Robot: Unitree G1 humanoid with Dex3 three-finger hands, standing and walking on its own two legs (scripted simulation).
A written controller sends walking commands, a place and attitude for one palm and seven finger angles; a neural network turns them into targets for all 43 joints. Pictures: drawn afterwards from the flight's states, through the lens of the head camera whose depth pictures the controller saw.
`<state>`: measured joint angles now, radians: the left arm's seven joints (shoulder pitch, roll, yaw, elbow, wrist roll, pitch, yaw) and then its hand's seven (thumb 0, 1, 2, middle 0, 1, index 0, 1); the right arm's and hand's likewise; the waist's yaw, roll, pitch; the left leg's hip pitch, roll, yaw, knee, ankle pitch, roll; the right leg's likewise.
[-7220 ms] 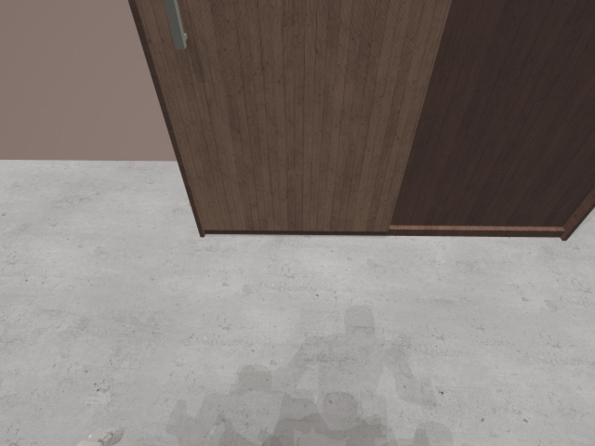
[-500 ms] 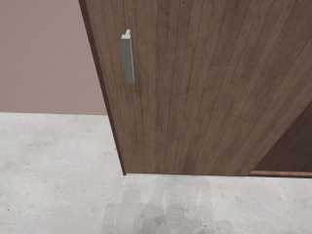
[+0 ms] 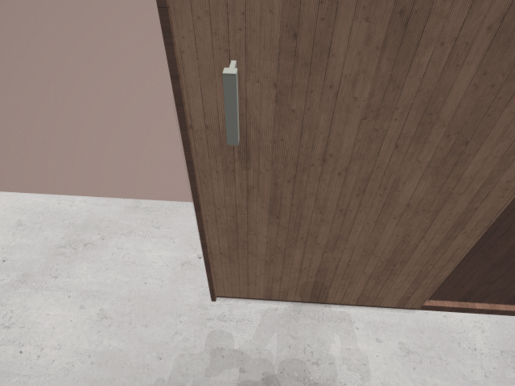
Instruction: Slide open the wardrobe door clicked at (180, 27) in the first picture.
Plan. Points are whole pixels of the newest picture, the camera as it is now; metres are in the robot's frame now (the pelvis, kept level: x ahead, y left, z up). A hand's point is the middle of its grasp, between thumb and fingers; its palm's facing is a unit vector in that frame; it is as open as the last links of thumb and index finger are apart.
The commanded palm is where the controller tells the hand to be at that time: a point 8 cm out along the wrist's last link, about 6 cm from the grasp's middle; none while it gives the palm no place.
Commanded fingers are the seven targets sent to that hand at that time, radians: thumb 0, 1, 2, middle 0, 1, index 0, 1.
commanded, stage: come to a stop and stand still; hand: left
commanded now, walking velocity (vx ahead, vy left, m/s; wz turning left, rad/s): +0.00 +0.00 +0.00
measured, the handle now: (233, 103) +0.59 +0.09 +0.17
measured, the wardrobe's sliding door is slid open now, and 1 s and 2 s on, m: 0.00 0.00 0.00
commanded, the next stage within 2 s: look again from close up in 0.02 s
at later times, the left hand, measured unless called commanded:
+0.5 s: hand out of the picture +0.00 +0.26 -0.16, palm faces -0.02 -0.95 -0.31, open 7.4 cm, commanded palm none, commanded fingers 0.00 0.90 0.90 -0.20 -0.30 -0.20 -0.30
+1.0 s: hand out of the picture -0.03 +0.22 -0.17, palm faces -0.01 -0.97 -0.23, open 7.4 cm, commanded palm none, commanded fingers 0.00 0.90 0.90 -0.20 -0.30 -0.20 -0.30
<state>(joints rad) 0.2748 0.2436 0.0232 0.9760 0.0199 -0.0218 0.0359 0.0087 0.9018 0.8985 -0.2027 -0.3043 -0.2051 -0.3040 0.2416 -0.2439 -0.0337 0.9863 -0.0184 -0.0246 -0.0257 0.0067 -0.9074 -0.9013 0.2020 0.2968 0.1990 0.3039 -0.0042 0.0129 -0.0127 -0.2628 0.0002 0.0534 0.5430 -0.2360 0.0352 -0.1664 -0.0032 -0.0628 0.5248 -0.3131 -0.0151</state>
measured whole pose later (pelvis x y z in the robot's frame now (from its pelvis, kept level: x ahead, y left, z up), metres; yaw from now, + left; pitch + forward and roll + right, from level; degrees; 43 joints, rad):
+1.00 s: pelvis -0.02 +0.03 +0.01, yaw +0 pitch -2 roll -1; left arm 0.31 0.22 -0.02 1.08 0.02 -0.01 0.03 0.01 0.90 0.90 -0.20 -0.30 -0.21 -0.30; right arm 0.23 -0.22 -0.01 1.10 -0.01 0.00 0.00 0.01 -0.91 -0.90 0.20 0.30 0.20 0.30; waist 0.00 0.00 0.02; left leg -0.23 -0.04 0.06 0.38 -0.12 0.07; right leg -0.15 -0.04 -0.06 0.39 -0.20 0.03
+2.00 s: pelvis +0.00 +0.02 +0.01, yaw -1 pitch -1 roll +0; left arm 0.36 0.14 -0.01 1.10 0.02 -0.01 0.05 0.01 0.90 0.90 -0.20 -0.30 -0.20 -0.30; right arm 0.29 -0.15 -0.01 1.13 0.00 -0.01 -0.02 0.00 -0.91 -0.90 0.20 0.30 0.20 0.30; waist 0.00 0.00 0.02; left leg -0.22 -0.03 0.09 0.39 -0.15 0.06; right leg -0.15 -0.03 -0.03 0.40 -0.23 0.02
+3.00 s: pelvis +0.01 +0.02 +0.01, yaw -2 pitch -1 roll +0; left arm 0.32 0.16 -0.01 1.10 0.02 -0.02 0.04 0.01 0.90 0.90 -0.20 -0.30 -0.20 -0.30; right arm 0.27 -0.16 -0.01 1.13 -0.01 -0.02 -0.02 0.00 -0.91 -0.90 0.20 0.30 0.20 0.30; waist 0.00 0.00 0.03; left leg -0.19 -0.02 0.10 0.38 -0.18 0.06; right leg -0.11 -0.02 -0.02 0.38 -0.24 0.02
